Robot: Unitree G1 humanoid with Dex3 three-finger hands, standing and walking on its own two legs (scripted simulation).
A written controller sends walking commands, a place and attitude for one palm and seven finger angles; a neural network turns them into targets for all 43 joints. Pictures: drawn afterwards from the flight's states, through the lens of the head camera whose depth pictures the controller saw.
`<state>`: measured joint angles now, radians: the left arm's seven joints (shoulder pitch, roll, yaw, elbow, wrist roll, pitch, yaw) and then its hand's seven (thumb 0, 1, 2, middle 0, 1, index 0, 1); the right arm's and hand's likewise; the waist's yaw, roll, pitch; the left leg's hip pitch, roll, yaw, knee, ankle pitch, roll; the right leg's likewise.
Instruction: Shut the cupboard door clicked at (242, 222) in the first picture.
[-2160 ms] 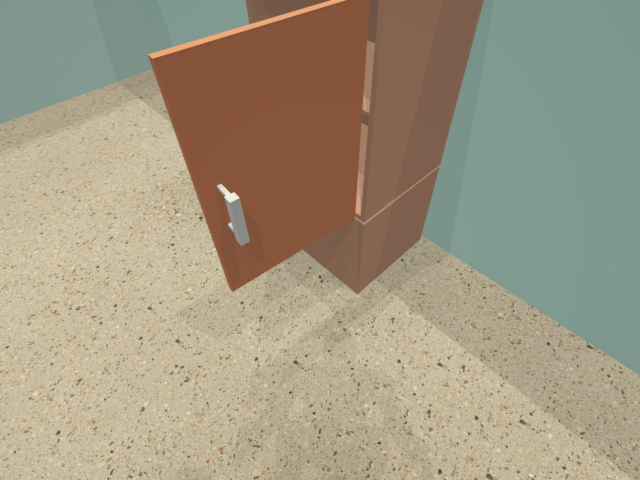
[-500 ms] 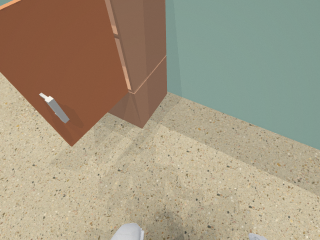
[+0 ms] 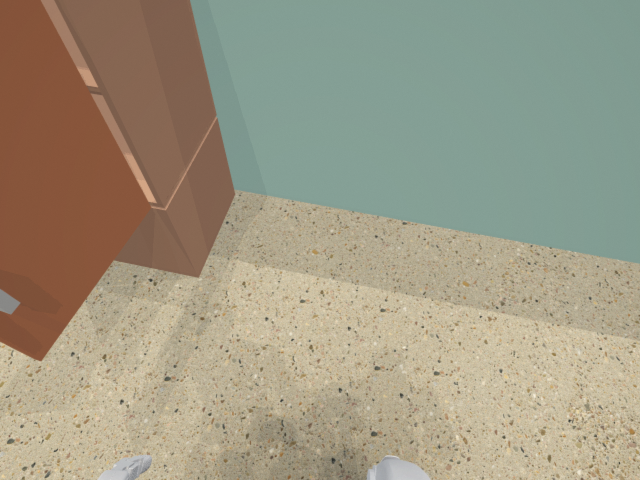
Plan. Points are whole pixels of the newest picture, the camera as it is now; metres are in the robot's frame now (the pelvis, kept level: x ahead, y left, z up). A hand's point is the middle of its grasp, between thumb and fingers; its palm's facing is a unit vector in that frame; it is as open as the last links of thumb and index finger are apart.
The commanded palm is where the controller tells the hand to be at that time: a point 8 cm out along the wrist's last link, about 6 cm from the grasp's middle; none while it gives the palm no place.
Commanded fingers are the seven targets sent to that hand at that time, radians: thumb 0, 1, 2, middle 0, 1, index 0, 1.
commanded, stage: walk to a spot facing it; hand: left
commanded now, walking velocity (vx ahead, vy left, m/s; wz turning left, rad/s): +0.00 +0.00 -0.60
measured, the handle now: out of the picture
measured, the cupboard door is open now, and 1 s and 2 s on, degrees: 85 85 85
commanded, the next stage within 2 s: turn to face it in 1.06 s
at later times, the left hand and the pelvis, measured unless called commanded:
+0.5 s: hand (230, 411) +0.21 +0.16 -0.18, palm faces -0.29 -0.94 -0.17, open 7.4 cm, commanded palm none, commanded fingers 0.00 0.90 0.90 -0.20 -0.30 -0.20 -0.30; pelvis +0.10 -0.02 +0.00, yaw -18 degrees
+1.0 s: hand (382, 278) +0.46 -0.08 -0.16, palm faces -0.59 -0.78 -0.21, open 7.4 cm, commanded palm none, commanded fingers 0.00 0.90 0.90 -0.20 -0.30 -0.20 -0.30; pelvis +0.27 -0.17 +0.00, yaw -35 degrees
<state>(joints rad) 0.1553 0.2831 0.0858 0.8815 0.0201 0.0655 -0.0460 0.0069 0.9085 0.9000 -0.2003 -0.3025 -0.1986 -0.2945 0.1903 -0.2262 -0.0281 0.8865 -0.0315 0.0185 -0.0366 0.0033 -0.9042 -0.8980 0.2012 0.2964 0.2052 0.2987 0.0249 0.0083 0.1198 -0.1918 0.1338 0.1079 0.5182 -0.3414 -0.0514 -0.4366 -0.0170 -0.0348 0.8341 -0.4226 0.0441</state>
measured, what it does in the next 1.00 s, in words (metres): walks ahead, turning right: right foot, then left foot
